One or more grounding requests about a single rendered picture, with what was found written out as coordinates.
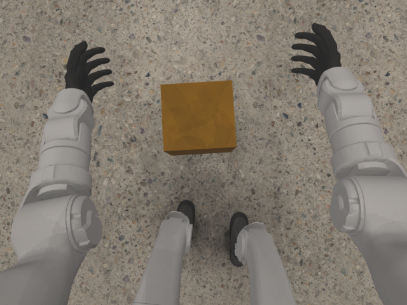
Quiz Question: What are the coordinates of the carton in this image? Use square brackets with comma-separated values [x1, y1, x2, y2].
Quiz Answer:
[160, 80, 237, 156]

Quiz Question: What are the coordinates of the robot right upper arm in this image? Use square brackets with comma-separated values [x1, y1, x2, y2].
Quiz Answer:
[329, 175, 407, 305]

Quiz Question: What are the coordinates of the robot right hand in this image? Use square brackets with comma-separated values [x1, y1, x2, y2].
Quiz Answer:
[291, 23, 341, 85]

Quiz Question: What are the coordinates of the robot shin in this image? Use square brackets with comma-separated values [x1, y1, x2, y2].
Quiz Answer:
[235, 222, 273, 260]
[159, 211, 189, 231]

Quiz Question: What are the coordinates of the robot right forearm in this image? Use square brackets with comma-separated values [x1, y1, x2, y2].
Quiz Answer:
[316, 67, 407, 180]

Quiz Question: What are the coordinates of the robot left hand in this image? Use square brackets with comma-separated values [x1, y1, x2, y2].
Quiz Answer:
[64, 41, 114, 103]

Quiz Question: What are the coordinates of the robot left forearm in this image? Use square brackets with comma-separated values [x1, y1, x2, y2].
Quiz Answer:
[11, 88, 95, 255]

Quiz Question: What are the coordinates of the robot right shin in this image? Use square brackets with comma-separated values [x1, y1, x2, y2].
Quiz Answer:
[235, 222, 273, 260]

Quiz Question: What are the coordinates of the robot left upper arm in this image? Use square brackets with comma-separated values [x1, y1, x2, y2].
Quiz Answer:
[0, 194, 102, 305]

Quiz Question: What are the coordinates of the robot left shin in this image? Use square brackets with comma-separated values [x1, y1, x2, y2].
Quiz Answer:
[159, 211, 189, 231]

